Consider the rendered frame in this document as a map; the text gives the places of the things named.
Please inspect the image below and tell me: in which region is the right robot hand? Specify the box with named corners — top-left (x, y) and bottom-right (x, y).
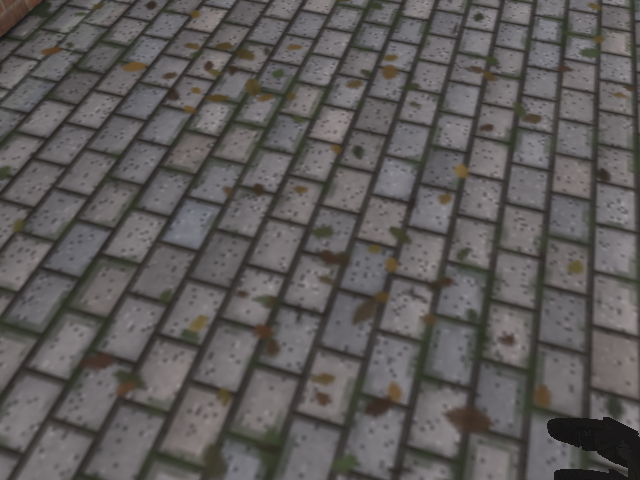
top-left (547, 417), bottom-right (640, 480)

